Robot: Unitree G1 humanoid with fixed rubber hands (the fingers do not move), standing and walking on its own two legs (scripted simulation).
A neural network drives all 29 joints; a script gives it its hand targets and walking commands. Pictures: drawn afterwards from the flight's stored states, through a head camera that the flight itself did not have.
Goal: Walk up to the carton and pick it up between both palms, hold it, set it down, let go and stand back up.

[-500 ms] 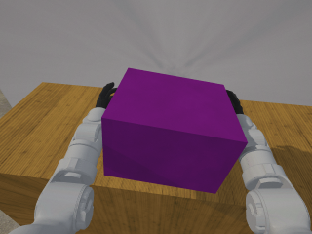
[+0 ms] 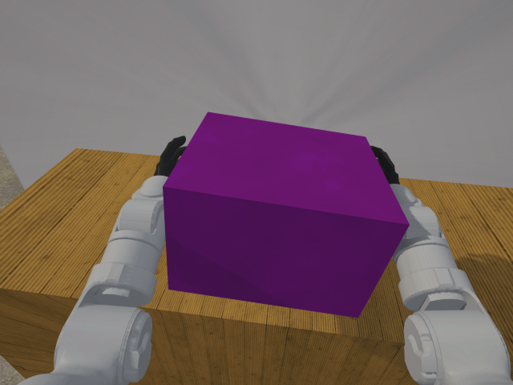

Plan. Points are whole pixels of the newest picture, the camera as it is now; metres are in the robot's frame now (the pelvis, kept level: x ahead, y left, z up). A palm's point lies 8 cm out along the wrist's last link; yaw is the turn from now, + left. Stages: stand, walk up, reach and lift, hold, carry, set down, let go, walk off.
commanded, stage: hold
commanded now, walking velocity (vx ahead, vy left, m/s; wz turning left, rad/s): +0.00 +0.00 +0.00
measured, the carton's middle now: (276, 205) +0.34 +0.00 +0.18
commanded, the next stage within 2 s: none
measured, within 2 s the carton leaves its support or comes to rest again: neither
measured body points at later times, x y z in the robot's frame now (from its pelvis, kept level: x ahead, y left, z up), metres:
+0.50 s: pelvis +0.00 +0.00 +0.00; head -0.06 +0.00 +0.45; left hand +0.39 +0.18 +0.19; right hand +0.41 -0.17 +0.19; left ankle +0.06 +0.13 -0.74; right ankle +0.04 -0.12 -0.74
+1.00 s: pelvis +0.00 +0.00 +0.00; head -0.06 +0.00 +0.45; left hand +0.39 +0.18 +0.19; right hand +0.41 -0.17 +0.19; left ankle +0.06 +0.13 -0.74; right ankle +0.04 -0.12 -0.74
